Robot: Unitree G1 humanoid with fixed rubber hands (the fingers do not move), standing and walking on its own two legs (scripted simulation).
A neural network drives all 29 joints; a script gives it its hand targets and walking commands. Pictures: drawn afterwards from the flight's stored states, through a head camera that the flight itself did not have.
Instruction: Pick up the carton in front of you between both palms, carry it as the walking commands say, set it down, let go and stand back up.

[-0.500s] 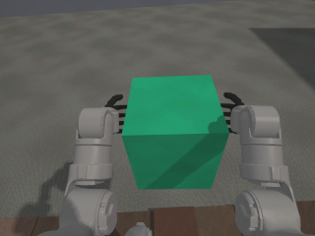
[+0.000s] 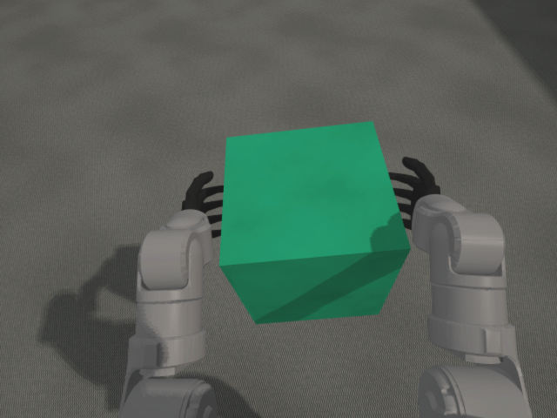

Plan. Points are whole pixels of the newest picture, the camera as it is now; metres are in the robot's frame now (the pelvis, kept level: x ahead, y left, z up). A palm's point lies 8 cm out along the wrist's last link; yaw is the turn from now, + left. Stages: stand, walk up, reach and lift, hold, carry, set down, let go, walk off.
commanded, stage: carry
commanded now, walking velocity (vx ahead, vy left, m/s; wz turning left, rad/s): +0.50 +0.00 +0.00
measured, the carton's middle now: (308, 232) +0.39 +0.00 +0.02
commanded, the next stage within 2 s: none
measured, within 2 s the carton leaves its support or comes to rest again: neither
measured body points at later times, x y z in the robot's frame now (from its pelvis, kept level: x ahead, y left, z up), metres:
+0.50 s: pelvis +0.38 +0.02 -0.03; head +0.40 +0.03 +0.42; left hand +0.79 +0.12 +0.16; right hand +0.75 -0.18 +0.16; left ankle +0.19 +0.07 -0.73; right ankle +0.57 -0.03 -0.74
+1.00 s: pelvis +0.68 +0.03 -0.05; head +0.75 +0.01 +0.39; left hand +1.04 +0.19 +0.03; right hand +1.06 -0.11 +0.02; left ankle +0.81 +0.16 -0.74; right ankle +0.58 -0.01 -0.78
